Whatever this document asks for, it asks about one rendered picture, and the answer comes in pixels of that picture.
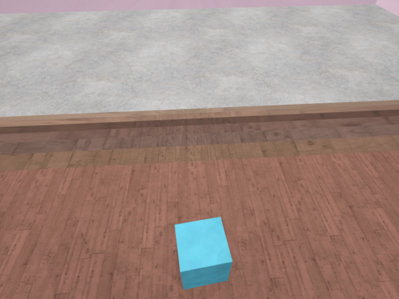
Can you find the carton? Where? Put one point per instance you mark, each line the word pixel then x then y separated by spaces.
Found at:
pixel 203 252

